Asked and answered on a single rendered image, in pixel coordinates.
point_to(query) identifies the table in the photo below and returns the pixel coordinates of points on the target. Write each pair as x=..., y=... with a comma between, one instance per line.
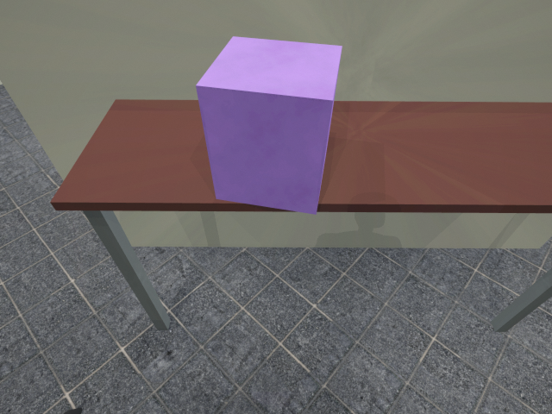
x=382, y=156

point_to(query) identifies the carton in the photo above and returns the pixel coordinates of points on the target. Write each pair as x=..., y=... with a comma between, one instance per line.
x=266, y=108

